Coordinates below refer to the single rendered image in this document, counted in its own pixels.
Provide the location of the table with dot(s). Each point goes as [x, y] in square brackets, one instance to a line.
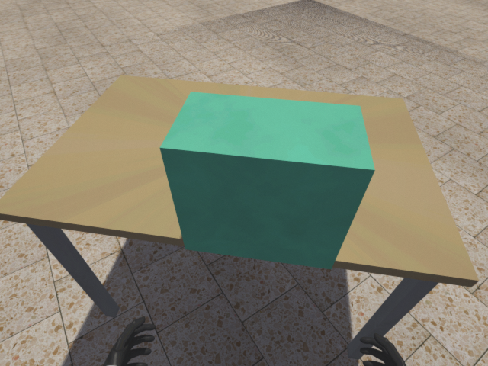
[106, 175]

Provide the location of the carton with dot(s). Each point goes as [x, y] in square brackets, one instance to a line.
[264, 178]

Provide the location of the right robot hand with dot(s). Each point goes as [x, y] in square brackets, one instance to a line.
[389, 355]

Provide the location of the left robot hand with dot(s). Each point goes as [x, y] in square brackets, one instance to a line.
[121, 352]

